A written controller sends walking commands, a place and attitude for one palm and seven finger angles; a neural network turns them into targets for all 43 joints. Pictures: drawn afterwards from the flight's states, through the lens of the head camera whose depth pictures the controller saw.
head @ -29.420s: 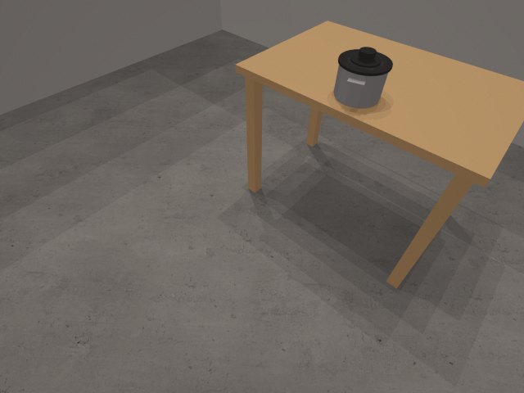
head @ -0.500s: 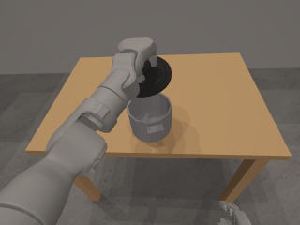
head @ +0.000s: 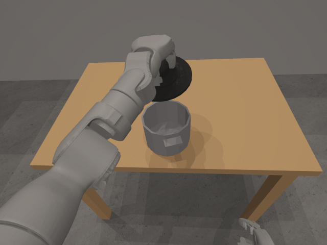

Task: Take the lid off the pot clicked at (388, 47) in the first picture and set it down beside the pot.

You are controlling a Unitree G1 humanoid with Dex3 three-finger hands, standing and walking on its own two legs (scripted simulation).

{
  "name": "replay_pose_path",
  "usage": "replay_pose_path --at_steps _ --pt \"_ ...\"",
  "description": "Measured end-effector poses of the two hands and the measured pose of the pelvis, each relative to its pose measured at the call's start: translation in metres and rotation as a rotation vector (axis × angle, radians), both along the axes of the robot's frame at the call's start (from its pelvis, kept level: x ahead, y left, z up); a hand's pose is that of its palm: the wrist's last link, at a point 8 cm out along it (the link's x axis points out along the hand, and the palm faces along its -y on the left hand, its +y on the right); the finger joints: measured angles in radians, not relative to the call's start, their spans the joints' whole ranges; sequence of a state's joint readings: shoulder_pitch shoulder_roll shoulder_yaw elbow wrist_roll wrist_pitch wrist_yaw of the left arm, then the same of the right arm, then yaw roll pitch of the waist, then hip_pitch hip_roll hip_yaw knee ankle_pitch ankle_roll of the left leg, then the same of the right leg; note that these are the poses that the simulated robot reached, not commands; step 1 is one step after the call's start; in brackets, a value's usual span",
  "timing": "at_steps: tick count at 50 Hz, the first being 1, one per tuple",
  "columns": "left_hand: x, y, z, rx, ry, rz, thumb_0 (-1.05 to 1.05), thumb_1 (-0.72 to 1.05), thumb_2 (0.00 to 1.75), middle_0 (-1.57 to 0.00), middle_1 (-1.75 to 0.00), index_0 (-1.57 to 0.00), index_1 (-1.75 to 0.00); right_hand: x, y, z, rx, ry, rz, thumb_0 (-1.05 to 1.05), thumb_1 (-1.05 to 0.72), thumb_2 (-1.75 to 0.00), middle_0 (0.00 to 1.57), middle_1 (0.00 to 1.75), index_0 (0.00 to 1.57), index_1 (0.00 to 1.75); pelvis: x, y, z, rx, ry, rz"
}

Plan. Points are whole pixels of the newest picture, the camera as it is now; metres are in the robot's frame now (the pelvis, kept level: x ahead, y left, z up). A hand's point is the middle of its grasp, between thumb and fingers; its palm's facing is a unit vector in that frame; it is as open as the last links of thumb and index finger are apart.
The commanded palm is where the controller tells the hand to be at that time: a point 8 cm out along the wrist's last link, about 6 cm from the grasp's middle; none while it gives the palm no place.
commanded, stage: move the lid sideways beside the pot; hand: left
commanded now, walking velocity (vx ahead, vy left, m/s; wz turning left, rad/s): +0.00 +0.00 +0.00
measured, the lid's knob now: (159, 68) +0.49 +0.01 +0.20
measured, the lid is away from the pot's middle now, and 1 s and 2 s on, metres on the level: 0.02 0.14 0.26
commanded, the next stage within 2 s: lower the lid onto the table in 1.98 s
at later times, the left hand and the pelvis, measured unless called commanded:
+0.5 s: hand (130, 75) +0.46 +0.08 +0.20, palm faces -0.21 -0.03 -0.98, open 7.9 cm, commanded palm +0.44 +0.08 +0.28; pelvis +0.00 +0.00 +0.00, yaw +1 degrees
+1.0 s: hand (104, 76) +0.46 +0.14 +0.20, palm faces -0.23 -0.03 -0.97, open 7.9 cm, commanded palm +0.43 +0.14 +0.28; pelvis +0.00 +0.01 +0.00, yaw +1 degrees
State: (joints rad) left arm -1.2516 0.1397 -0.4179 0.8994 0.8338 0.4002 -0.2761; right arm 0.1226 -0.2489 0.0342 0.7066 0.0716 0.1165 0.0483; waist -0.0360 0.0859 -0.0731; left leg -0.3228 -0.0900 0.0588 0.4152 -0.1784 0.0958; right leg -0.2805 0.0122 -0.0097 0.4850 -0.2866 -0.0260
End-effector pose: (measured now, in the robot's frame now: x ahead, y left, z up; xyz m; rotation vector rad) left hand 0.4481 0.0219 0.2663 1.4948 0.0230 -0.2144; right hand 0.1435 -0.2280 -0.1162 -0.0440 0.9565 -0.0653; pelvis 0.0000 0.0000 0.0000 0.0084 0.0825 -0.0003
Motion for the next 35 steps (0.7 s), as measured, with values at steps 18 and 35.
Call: replay_pose_path --at_steps 18,35 --pt "-0.001 0.042 -0.003 0.045 0.035 0.06 0.0 0.16 0.94 -0.66 -0.85 -0.67 -0.83 0.005 -0.004 0.004 -0.018 -0.008 0.007 0.01 -0.91 -0.9 0.2 0.3 0.2 0.3 0.0 -0.001 0.001 -0.002 -0.013 0.017" --pt "0.006 0.078 -0.005 0.05 0.069 0.086 0.0 0.16 0.94 -0.65 -0.85 -0.67 -0.83 -0.002 -0.007 0.005 -0.045 0.017 -0.003 0.01 -0.91 -0.9 0.2 0.3 0.2 0.3 0.001 0.002 0.001 -0.006 -0.013 0.019"
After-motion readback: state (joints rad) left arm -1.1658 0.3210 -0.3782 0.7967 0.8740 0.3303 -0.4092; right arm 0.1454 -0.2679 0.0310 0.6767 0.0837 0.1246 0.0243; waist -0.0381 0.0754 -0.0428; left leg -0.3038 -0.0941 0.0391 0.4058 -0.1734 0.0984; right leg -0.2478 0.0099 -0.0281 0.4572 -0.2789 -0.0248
